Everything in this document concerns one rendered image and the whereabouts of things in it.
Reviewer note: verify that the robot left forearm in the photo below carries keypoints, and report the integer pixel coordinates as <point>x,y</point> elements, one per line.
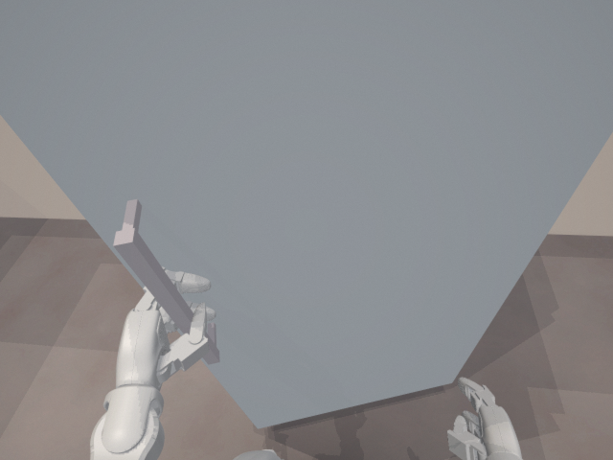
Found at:
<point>130,429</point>

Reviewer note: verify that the handle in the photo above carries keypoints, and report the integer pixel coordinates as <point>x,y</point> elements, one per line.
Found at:
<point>137,255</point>

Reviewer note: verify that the robot left hand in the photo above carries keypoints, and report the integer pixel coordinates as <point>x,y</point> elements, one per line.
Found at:
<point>145,336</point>

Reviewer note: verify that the robot right hand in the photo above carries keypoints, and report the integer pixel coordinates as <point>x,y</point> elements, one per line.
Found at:
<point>491,431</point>

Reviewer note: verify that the fridge door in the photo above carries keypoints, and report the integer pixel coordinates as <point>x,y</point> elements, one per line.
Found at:
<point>363,182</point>

